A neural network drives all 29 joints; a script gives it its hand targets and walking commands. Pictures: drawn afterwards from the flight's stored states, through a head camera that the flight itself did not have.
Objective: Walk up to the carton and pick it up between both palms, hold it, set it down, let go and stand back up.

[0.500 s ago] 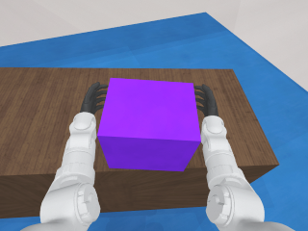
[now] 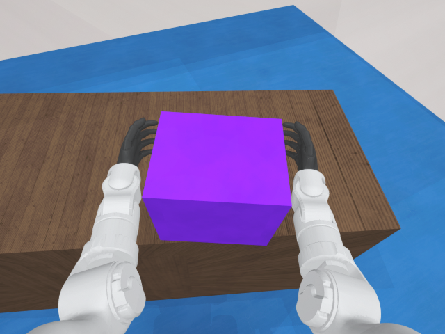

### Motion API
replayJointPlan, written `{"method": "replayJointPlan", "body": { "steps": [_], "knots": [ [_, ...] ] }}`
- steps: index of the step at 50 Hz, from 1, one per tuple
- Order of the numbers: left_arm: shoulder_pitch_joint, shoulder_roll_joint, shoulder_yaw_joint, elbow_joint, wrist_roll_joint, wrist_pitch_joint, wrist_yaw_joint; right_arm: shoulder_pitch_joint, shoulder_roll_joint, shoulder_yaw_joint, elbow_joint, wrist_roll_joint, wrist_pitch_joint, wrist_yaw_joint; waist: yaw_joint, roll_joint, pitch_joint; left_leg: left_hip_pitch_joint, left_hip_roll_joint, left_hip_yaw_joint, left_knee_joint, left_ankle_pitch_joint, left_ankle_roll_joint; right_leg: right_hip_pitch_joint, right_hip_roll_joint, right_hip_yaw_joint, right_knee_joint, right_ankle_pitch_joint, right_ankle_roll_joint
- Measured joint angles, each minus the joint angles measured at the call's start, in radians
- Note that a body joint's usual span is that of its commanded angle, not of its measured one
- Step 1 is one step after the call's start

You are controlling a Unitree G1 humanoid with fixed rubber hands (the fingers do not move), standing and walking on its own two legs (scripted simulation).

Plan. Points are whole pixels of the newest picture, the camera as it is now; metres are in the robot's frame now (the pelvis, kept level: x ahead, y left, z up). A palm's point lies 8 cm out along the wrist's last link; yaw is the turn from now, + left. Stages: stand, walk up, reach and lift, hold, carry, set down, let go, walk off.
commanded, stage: set down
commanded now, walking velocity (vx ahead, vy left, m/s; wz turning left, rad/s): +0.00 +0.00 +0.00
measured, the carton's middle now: (217, 183) +0.39 +0.00 -0.01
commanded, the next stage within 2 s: none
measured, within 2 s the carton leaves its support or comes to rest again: neither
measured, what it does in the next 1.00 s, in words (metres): stands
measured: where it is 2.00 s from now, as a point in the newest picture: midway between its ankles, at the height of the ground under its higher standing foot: outside the picture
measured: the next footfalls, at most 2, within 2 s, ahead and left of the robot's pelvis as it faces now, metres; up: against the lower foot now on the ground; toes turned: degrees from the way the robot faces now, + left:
none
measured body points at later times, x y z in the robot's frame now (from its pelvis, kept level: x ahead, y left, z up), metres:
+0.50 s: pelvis +0.00 +0.00 +0.00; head +0.07 +0.01 +0.44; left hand +0.43 +0.17 +0.05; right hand +0.41 -0.16 +0.06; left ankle +0.02 +0.13 -0.75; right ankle -0.04 -0.10 -0.75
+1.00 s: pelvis +0.00 +0.00 +0.00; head +0.08 +0.02 +0.44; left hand +0.42 +0.17 +0.05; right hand +0.41 -0.16 +0.06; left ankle +0.02 +0.13 -0.75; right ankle -0.04 -0.10 -0.75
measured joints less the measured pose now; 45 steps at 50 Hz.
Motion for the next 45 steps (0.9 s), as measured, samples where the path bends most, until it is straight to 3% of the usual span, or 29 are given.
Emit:
{"method": "replayJointPlan", "body": {
  "steps": [15,39,45],
  "knots": [
    [-0.016,-0.016,0.043,-0.032,0.047,0.000,-0.020,-0.007,0.023,-0.047,-0.043,-0.038,0.010,0.034,-0.001,-0.007,0.009,-0.015,0.000,0.005,-0.006,0.005,0.001,-0.021,-0.001,0.004,0.004,0.001,0.001],
    [-0.004,-0.038,0.065,-0.096,0.067,-0.024,-0.041,0.012,0.036,-0.042,-0.094,-0.020,-0.020,0.047,-0.003,-0.008,0.019,-0.037,-0.002,0.008,-0.009,0.007,0.003,-0.044,-0.003,0.007,0.002,0.004,0.003],
    [-0.006,-0.052,0.076,-0.118,0.095,-0.014,-0.050,0.024,0.025,-0.022,-0.105,-0.008,-0.026,0.037,0.020,-0.017,0.034,-0.021,0.002,0.024,-0.013,0.005,0.004,-0.037,-0.001,0.023,0.002,0.006,0.003]
  ]
}}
